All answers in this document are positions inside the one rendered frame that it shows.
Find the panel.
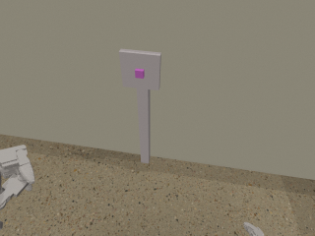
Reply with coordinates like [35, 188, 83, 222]
[119, 48, 161, 164]

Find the robot right hand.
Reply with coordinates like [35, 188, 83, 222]
[243, 221, 265, 236]

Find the robot left hand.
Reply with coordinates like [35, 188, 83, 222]
[0, 145, 35, 210]

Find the button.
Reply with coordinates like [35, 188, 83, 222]
[135, 68, 145, 79]

